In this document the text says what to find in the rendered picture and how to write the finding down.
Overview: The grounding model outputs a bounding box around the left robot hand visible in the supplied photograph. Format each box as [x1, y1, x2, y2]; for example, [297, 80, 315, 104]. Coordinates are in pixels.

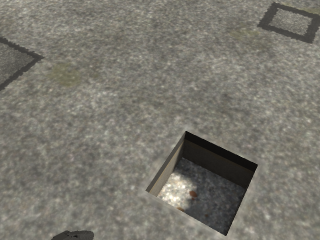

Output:
[51, 230, 94, 240]

